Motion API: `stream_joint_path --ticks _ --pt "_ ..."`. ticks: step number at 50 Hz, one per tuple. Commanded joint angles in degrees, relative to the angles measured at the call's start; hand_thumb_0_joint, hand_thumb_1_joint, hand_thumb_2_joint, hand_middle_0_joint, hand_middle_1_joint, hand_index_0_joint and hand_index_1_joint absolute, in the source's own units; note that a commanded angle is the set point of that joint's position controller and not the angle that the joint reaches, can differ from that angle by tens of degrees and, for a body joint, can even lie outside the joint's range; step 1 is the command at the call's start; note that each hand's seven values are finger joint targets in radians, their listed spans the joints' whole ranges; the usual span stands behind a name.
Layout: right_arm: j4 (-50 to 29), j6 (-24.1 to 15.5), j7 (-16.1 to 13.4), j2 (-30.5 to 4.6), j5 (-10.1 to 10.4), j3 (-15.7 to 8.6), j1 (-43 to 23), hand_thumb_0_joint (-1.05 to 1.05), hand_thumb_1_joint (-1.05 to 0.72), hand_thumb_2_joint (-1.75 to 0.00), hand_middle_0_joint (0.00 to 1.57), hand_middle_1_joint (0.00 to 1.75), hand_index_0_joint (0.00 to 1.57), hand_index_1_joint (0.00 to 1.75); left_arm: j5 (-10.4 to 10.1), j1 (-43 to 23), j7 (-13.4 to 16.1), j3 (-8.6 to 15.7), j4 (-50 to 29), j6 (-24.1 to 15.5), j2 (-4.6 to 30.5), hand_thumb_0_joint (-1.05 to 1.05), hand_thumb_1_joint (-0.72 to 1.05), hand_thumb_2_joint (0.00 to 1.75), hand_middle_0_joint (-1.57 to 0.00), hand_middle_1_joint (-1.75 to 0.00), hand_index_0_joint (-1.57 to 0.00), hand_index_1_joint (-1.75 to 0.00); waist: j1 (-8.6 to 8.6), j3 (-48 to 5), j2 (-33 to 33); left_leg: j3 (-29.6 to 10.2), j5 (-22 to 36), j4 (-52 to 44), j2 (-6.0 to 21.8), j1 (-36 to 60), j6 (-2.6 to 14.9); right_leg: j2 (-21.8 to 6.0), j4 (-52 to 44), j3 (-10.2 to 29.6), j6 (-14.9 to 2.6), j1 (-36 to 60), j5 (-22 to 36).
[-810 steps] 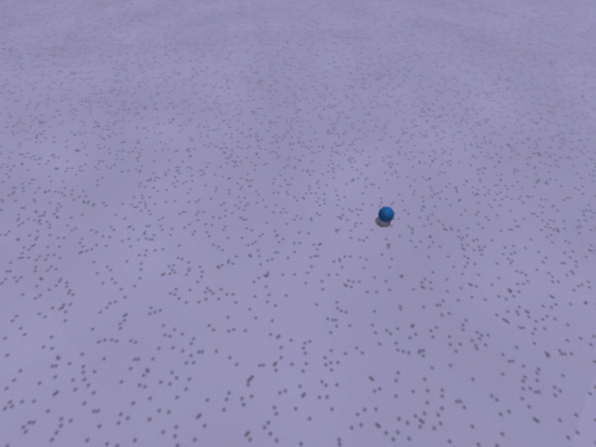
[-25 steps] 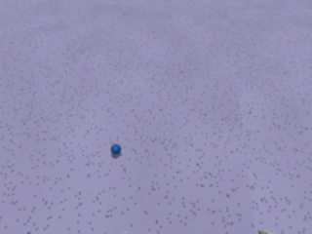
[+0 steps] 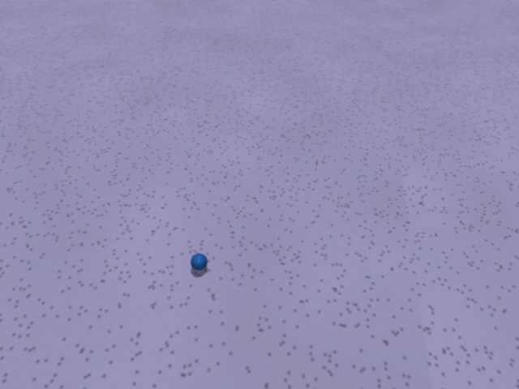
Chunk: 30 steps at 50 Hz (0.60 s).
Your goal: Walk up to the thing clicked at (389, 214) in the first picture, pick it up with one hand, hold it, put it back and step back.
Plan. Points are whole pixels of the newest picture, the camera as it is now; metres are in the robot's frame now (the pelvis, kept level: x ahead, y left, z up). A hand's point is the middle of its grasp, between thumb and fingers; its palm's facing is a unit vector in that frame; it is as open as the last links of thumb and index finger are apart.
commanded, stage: walk up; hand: left
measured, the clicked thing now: (199, 261) +0.76 +0.24 -0.73
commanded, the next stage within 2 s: stand in 0.40 s
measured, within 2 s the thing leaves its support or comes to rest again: neither
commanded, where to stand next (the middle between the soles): +0.37 +0.01 m, yaw -1 degrees
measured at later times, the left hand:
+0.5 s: hand out of the picture +0.09 +0.27 -0.15, palm faces +0.00 -0.94 -0.35, open 7.4 cm
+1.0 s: hand out of the picture +0.05 +0.26 -0.14, palm faces -0.02 -0.94 -0.34, open 7.4 cm
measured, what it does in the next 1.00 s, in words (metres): stands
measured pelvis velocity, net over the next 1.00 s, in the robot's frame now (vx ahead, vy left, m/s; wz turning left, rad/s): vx -0.02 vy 0.01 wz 0.00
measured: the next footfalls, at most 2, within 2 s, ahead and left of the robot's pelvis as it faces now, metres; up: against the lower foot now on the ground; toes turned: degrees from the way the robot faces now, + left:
none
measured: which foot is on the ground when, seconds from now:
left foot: down 0.00-1.00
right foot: down 0.00-1.00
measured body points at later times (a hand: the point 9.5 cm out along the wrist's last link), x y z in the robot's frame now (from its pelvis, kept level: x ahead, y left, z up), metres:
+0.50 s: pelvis +0.01 +0.01 +0.01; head +0.02 +0.01 +0.46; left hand +0.09 +0.31 -0.12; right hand +0.11 -0.29 -0.11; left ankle +0.01 +0.12 -0.73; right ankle -0.02 -0.13 -0.73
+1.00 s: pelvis -0.02 +0.01 +0.02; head -0.01 +0.01 +0.46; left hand +0.05 +0.31 -0.12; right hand +0.05 -0.30 -0.12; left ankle +0.01 +0.12 -0.73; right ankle -0.02 -0.13 -0.73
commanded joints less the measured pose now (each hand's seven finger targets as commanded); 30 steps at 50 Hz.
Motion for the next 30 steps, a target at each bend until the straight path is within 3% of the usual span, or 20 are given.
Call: stream_joint_path --ticks 1,4,10,14,17,19,20,22,26,30 --pt "-3.31 -2.15 -0.84 -12.1 0.45 -2.63 -3.18 0.0 -0.9 -0.9 0.2 0.3 0.2 0.3 -0.45 -4.03 0.92 2.64 -3.24 -1.69 12.55 0.0 0.9 0.9 -0.2 -0.3 -0.2 -0.3 0.62 -2.91 -2.13 -6.03 17.24 -5.71 6.04 0.66 4.02 -4.83 -6.15 5.01 -2.97 1.44 16.65" --pt "-2.56 -2.03 -1.13 -12.33 0.46 -2.73 -3.32 0.0 -0.9 -0.9 0.2 0.3 0.2 0.3 -0.69 -4.29 1.08 2.6 -2.71 -1.47 12.5 0.0 0.9 0.9 -0.2 -0.3 -0.2 -0.3 0.72 -5.31 -0.42 -5.29 21.15 -5.82 6.11 1.6 3.93 -4.82 -4.96 4.1 -2.85 4.68 19.41" --pt "-2.04 -1.53 -1.21 -12.62 0.32 -3.01 -6.23 0.0 -0.9 -0.9 0.2 0.3 0.2 0.3 -0.6 -5.11 1.08 1.93 -1.53 -0.97 11.57 0.0 0.9 0.9 -0.2 -0.3 -0.2 -0.3 1.21 -4.67 3.24 -7.46 14.34 -8.75 7.47 2.48 4.72 -3.44 -4.8 2.7 -2.83 2.37 11.94" --pt "-1.88 -1.3 -1.12 -11.85 0.31 -2.86 -7.63 0.0 -0.9 -0.9 0.2 0.3 0.2 0.3 -0.29 -5.21 1.09 1.94 -0.53 -1.29 12.7 0.0 0.9 0.9 -0.2 -0.3 -0.2 -0.3 0.98 -4.06 0.61 -4.91 13.14 -7.27 5.61 1.7 3.44 -5.23 -8.04 4.95 -3.06 3.72 15.36" --pt "-1.31 -1.31 -1.09 -11.56 0.34 -2.8 -7.05 0.0 -0.9 -0.9 0.2 0.3 0.2 0.3 -0.34 -5.56 1.23 2.23 -0.53 -1.43 13.1 0.0 0.9 0.9 -0.2 -0.3 -0.2 -0.3 0.59 -5.76 -0.39 -3.56 16.88 -6.09 5.02 2.7 3.11 -6.21 -7.46 5.27 -3.32 5.36 20.44" --pt "-0.99 -1.18 -1.11 -11.8 0.36 -2.99 -7.2 0.0 -0.9 -0.9 0.2 0.3 0.2 0.3 -0.41 -5.84 1.29 2.22 -0.42 -1.29 12.93 0.0 0.9 0.9 -0.2 -0.3 -0.2 -0.3 0.43 -5.87 -0.17 -3.79 17.67 -6.07 5.22 4.09 3.42 -5.75 -7.07 4.51 -3.21 4.14 19.96" --pt "-0.42 -1.29 -1.33 -11.44 0.96 -2.11 -8.27 0.0 -0.9 -0.9 0.2 0.3 0.2 0.3 -0.72 -7.31 1.22 0.86 0.68 -0.92 10.73 0.0 0.9 0.9 -0.2 -0.3 -0.2 -0.3 -0.14 -5.23 0.19 -5.77 25.9 -8.57 7.18 7.19 2.96 -6.17 -8.74 4.99 -2.1 2.35 25.3" --pt "0.49 -1.48 -1.54 -12.62 0.97 -2.08 -7.34 0.0 -0.9 -0.9 0.2 0.3 0.2 0.3 -0.8 -6.87 1.38 0.8 0.89 -0.62 10.83 0.0 0.9 0.9 -0.2 -0.3 -0.2 -0.3 -0.11 -6.63 1.12 -5.68 32.12 -8.77 7.75 8.7 2.77 -5.62 -9.33 4.07 -1.08 4.87 26.68" --pt "1.38 -1.1 -1.8 -12.13 1.21 -1.64 -8.44 0.0 -0.9 -0.9 0.2 0.3 0.2 0.3 -0.63 -6.78 1.35 0.65 2.51 -0.38 11.04 0.0 0.9 0.9 -0.2 -0.3 -0.2 -0.3 -0.12 -7.08 0.42 -5.04 26.9 -10.8 7.39 9.47 2.13 -5.94 -11.85 4.11 -0.87 6.38 24.3" --pt "2.16 -0.94 -1.66 -11.86 1.14 -1.21 -8.9 0.0 -0.9 -0.9 0.2 0.3 0.2 0.3 -0.33 -7.65 1.18 0.54 3.41 -0.38 11.22 0.0 0.9 0.9 -0.2 -0.3 -0.2 -0.3 -0.31 -5.41 -0.17 -5.04 18.32 -13.77 7.09 7.33 1.76 -5.9 -13.91 4.23 -0.77 5.96 17.77"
